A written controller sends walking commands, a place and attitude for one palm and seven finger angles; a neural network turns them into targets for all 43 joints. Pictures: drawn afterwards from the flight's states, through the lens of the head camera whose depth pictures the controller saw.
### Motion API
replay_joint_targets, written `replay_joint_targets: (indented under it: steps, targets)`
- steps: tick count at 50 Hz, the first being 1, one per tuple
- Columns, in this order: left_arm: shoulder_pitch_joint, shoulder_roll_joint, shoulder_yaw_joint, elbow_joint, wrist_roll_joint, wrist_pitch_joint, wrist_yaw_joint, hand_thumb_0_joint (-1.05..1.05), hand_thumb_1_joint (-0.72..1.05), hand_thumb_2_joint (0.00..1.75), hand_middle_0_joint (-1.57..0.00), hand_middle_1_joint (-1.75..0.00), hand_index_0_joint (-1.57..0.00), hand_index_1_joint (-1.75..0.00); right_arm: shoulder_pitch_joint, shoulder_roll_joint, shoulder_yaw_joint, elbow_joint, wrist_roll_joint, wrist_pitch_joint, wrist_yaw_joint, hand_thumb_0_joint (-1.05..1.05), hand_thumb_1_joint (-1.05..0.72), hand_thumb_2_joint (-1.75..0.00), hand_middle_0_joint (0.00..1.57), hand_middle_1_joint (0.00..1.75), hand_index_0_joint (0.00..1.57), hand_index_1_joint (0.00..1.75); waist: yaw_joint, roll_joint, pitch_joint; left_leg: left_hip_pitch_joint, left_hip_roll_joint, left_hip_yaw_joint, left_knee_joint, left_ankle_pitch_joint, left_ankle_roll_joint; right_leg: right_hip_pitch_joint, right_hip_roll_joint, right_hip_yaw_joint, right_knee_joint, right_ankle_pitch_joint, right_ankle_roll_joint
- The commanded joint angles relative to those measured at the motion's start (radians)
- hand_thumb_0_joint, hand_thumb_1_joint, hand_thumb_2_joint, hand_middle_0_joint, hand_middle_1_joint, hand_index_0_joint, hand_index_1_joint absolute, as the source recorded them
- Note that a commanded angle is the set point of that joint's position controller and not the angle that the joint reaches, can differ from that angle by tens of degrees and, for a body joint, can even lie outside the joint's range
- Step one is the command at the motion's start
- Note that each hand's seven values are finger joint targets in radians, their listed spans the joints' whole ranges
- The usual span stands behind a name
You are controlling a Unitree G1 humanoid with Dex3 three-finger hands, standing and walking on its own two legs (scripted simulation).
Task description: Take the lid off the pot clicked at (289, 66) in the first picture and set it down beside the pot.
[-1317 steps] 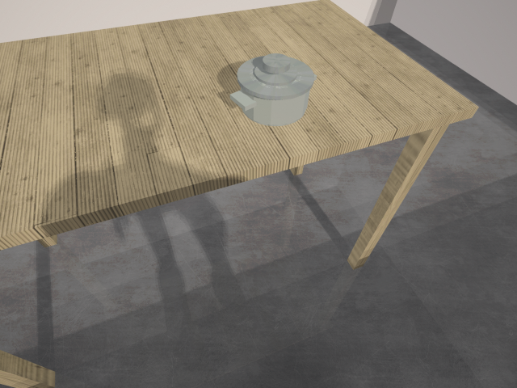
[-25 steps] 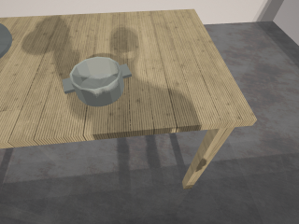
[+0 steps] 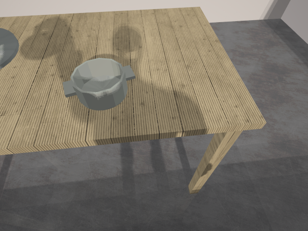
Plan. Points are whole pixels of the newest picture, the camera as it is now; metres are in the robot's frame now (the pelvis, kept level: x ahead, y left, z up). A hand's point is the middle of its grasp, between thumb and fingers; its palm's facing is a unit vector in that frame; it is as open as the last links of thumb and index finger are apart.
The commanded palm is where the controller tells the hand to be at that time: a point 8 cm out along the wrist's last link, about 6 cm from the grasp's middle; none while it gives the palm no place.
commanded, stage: lower the lid onto the table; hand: left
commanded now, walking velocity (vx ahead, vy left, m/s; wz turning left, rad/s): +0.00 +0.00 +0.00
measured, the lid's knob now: out of the picture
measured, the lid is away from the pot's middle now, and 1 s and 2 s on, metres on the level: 0.23 0.23 0.23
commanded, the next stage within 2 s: none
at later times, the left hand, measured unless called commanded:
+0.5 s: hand out of the picture +0.45 +0.34 +0.24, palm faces -0.28 -0.24 -0.93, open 8.0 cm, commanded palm +0.46 +0.35 +0.31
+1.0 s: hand out of the picture +0.47 +0.34 +0.21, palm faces -0.33 -0.23 -0.91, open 8.0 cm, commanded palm +0.47 +0.34 +0.28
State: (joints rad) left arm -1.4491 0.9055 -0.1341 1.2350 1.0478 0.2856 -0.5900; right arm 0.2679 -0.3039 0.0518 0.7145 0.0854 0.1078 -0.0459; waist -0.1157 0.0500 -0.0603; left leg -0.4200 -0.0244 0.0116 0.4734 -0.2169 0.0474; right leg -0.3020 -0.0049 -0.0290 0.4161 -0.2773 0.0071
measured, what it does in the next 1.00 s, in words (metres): stands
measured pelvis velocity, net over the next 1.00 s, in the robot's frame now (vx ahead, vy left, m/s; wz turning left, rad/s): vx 0.00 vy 0.00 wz -0.02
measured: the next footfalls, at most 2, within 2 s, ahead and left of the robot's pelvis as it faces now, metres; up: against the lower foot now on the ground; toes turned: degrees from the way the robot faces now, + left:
none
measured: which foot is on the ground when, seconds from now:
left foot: down 0.00-1.00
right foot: down 0.00-1.00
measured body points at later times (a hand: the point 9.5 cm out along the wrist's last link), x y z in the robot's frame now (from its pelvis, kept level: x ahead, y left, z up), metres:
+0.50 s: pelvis +0.00 +0.00 +0.00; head +0.05 +0.00 +0.45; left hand +0.46 +0.35 +0.29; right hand +0.04 -0.28 -0.13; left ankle +0.00 +0.09 -0.74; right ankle -0.05 -0.13 -0.74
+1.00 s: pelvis +0.00 +0.00 +0.00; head +0.07 +0.00 +0.44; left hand +0.48 +0.35 +0.26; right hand +0.03 -0.28 -0.13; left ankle +0.00 +0.09 -0.74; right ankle -0.05 -0.13 -0.74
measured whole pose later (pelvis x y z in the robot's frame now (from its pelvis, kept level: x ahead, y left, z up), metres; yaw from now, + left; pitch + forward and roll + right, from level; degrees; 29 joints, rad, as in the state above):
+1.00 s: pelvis +0.00 +0.00 +0.00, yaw -1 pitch +11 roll -2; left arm -1.32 0.90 -0.09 1.26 1.02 0.16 -0.55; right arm 0.30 -0.31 0.03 0.71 0.09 0.12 -0.06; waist -0.14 0.04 -0.07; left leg -0.48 -0.01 0.02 0.53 -0.25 0.05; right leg -0.36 0.00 -0.02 0.46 -0.29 0.01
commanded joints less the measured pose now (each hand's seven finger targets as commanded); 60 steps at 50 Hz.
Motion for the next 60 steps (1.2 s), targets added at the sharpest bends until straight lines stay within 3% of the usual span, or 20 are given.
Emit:
replay_joint_targets:
  steps: [1,4,6,12,17,22,23,24,28,29,34,37,38,39,43,44,48,54,58,60]
  targets:
    - [-0.559,0.311,0.049,-0.248,0.036,-0.016,0.067,0.00,0.55,1.05,-0.70,-1.10,-0.83,-1.08,0.034,-0.164,-0.056,-0.085,-0.002,-0.019,-0.022,0.00,-0.90,-0.90,0.20,0.30,0.20,0.30,0.005,0.073,-0.420,0.347,-0.005,-0.028,0.020,0.442,0.032,0.027,0.040,-0.001,-0.022,0.316,-0.027]
    - [-0.615,0.312,0.051,-0.315,0.030,-0.028,0.072,0.00,0.55,1.05,-0.70,-1.10,-0.83,-1.08,0.040,-0.165,-0.058,-0.082,-0.003,-0.025,-0.023,0.00,-0.90,-0.90,0.20,0.30,0.20,0.30,0.006,0.131,-0.482,0.409,0.004,-0.039,0.028,0.510,0.027,0.020,0.042,-0.001,-0.016,0.323,-0.027]
    - [-0.576,0.336,0.071,-0.275,0.034,-0.034,0.075,0.00,0.55,1.05,-0.70,-1.10,-0.83,-1.08,0.048,-0.164,-0.059,-0.082,-0.005,-0.028,-0.028,0.00,-0.90,-0.90,0.20,0.30,0.20,0.30,0.006,0.119,-0.465,0.394,0.000,-0.034,0.037,0.503,0.032,0.021,0.044,0.001,-0.018,0.330,-0.026]
    - [-0.513,0.259,0.017,-0.197,0.018,-0.037,0.071,0.00,0.55,1.05,-0.70,-1.10,-0.83,-1.08,0.057,-0.169,-0.061,-0.067,0.002,-0.030,-0.027,0.00,-0.90,-0.90,0.20,0.30,0.20,0.30,-0.010,0.106,-0.375,0.356,0.004,-0.031,0.023,0.402,0.030,-0.029,0.047,-0.006,-0.033,0.271,-0.028]
    - [-0.562,0.288,0.052,-0.300,0.016,-0.053,0.081,0.00,0.55,1.05,-0.70,-1.10,-0.83,-1.08,0.066,-0.167,-0.069,-0.070,-0.003,-0.038,-0.027,0.00,-0.90,-0.90,0.20,0.30,0.20,0.30,-0.002,0.158,-0.474,0.436,0.007,-0.046,0.045,0.508,0.031,-0.025,0.050,-0.005,-0.019,0.301,-0.029]
    - [-0.471,0.244,0.021,-0.196,0.002,-0.058,0.075,0.00,0.55,1.05,-0.70,-1.10,-0.83,-1.08,0.062,-0.171,-0.066,-0.064,0.004,-0.031,-0.028,0.00,-0.90,-0.90,0.20,0.30,0.20,0.30,-0.014,0.093,-0.366,0.348,0.003,-0.035,0.029,0.397,0.031,-0.042,0.048,-0.009,-0.028,0.270,-0.027]
    - [-0.484,0.229,0.007,-0.256,-0.013,-0.067,0.072,0.00,0.55,1.05,-0.70,-1.10,-0.83,-1.08,0.052,-0.175,-0.064,-0.071,0.008,-0.033,-0.028,0.00,-0.90,-0.90,0.20,0.30,0.20,0.30,-0.005,0.126,-0.401,0.383,0.007,-0.035,0.031,0.462,0.028,-0.034,0.046,-0.012,-0.019,0.294,-0.033]
    - [-0.494,0.293,0.058,-0.246,0.009,-0.069,0.082,0.00,0.55,1.05,-0.70,-1.10,-0.83,-1.08,0.062,-0.173,-0.066,-0.067,-0.002,-0.029,-0.028,0.00,-0.90,-0.90,0.20,0.30,0.20,0.30,-0.004,0.115,-0.424,0.375,0.002,-0.035,0.040,0.445,0.031,-0.021,0.050,-0.004,-0.016,0.291,-0.028]
    - [-0.513,0.231,0.003,-0.263,-0.013,-0.083,0.079,0.00,0.55,1.05,-0.70,-1.10,-0.83,-1.08,0.055,-0.170,-0.062,-0.069,0.008,-0.036,-0.036,0.00,-0.90,-0.90,0.20,0.30,0.20,0.30,-0.013,0.149,-0.427,0.400,0.008,-0.037,0.042,0.481,0.031,-0.043,0.050,-0.010,-0.015,0.304,-0.033]
    - [-0.537,0.290,0.051,-0.269,0.002,-0.085,0.088,0.00,0.55,1.05,-0.70,-1.10,-0.83,-1.08,0.068,-0.174,-0.066,-0.061,0.002,-0.032,-0.035,0.00,-0.90,-0.90,0.20,0.30,0.20,0.30,-0.010,0.142,-0.458,0.406,0.010,-0.047,0.044,0.462,0.029,-0.041,0.052,-0.006,-0.013,0.281,-0.026]
    - [-0.482,0.347,0.095,-0.227,0.013,-0.109,0.094,0.00,0.55,1.05,-0.70,-1.10,-0.83,-1.08,0.077,-0.174,-0.064,-0.065,-0.002,-0.031,-0.039,0.00,-0.90,-0.90,0.20,0.30,0.20,0.30,-0.007,0.112,-0.472,0.375,0.002,-0.033,0.064,0.499,0.033,-0.011,0.053,0.001,0.004,0.338,-0.022]
    - [-0.478,0.261,0.027,-0.178,-0.004,-0.104,0.089,0.00,0.55,1.05,-0.70,-1.10,-0.83,-1.08,0.073,-0.175,-0.067,-0.060,0.008,-0.022,-0.037,0.00,-0.90,-0.90,0.20,0.30,0.20,0.30,-0.023,0.102,-0.394,0.338,0.007,-0.030,0.046,0.404,0.032,-0.052,0.050,-0.007,-0.011,0.288,-0.025]
    - [-0.482,0.232,0.008,-0.233,-0.019,-0.110,0.085,0.00,0.55,1.05,-0.70,-1.10,-0.83,-1.08,0.063,-0.176,-0.066,-0.068,0.011,-0.026,-0.037,0.00,-0.90,-0.90,0.20,0.30,0.20,0.30,-0.014,0.158,-0.429,0.392,0.014,-0.033,0.055,0.506,0.027,-0.061,0.050,-0.010,-0.001,0.315,-0.030]
    - [-0.512,0.305,0.071,-0.263,-0.002,-0.112,0.095,0.00,0.55,1.05,-0.70,-1.10,-0.83,-1.08,0.079,-0.177,-0.071,-0.063,0.002,-0.023,-0.034,0.00,-0.90,-0.90,0.20,0.30,0.20,0.30,-0.009,0.163,-0.477,0.419,0.017,-0.044,0.071,0.542,0.026,-0.058,0.054,-0.003,0.007,0.322,-0.025]
    - [-0.445,0.284,0.067,-0.254,-0.012,-0.131,0.091,0.00,0.55,1.05,-0.70,-1.10,-0.83,-1.08,0.081,-0.170,-0.069,-0.075,0.007,-0.023,-0.036,0.00,-0.90,-0.90,0.20,0.30,0.20,0.30,-0.007,0.150,-0.485,0.428,0.016,-0.042,0.088,0.634,0.025,-0.054,0.058,-0.011,0.021,0.365,-0.027]
    - [-0.455,0.364,0.132,-0.271,0.003,-0.133,0.101,0.00,0.55,1.05,-0.70,-1.10,-0.83,-1.08,0.091,-0.177,-0.075,-0.074,-0.002,-0.015,-0.031,0.00,-0.90,-0.90,0.20,0.30,0.20,0.30,0.000,0.141,-0.521,0.424,0.015,-0.046,0.094,0.612,0.025,-0.039,0.056,-0.001,0.025,0.355,-0.019]
    - [-0.387,0.243,0.044,-0.216,-0.022,-0.138,0.091,0.00,0.55,1.05,-0.70,-1.10,-0.83,-1.08,0.084,-0.172,-0.075,-0.080,0.011,-0.007,-0.029,0.00,-0.90,-0.90,0.20,0.30,0.20,0.30,-0.014,0.128,-0.441,0.401,0.017,-0.042,0.092,0.613,0.023,-0.084,0.059,-0.017,0.022,0.344,-0.027]
    - [-0.423,0.354,0.128,-0.278,-0.008,-0.152,0.107,0.00,0.55,1.05,-0.70,-1.10,-0.83,-1.08,0.089,-0.177,-0.076,-0.084,0.001,0.007,-0.030,0.00,-0.90,-0.90,0.20,0.30,0.20,0.30,-0.004,0.136,-0.500,0.400,0.013,-0.045,0.101,0.572,0.029,-0.059,0.058,-0.003,0.034,0.338,-0.022]
    - [-0.384,0.291,0.083,-0.264,-0.027,-0.165,0.102,0.00,0.55,1.05,-0.70,-1.10,-0.83,-1.08,0.079,-0.169,-0.074,-0.092,0.010,0.001,-0.035,0.00,-0.90,-0.90,0.20,0.30,0.20,0.30,-0.012,0.157,-0.464,0.405,0.013,-0.040,0.106,0.585,0.030,-0.087,0.061,-0.013,0.030,0.336,-0.028]
    - [-0.390,0.351,0.124,-0.242,-0.016,-0.167,0.110,0.00,0.55,1.05,-0.70,-1.10,-0.83,-1.08,0.085,-0.176,-0.074,-0.085,0.006,0.010,-0.034,0.00,-0.90,-0.90,0.20,0.30,0.20,0.30,-0.010,0.130,-0.451,0.360,0.011,-0.039,0.100,0.490,0.031,-0.080,0.060,-0.008,0.029,0.303,-0.024]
